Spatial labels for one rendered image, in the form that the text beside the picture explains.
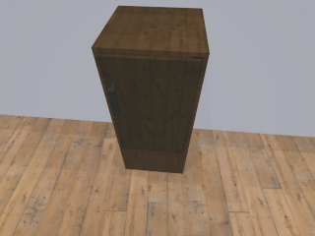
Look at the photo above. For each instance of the cupboard door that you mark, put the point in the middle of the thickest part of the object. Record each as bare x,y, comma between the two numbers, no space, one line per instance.
157,96

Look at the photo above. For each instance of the handle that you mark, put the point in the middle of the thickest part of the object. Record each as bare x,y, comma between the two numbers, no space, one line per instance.
112,95

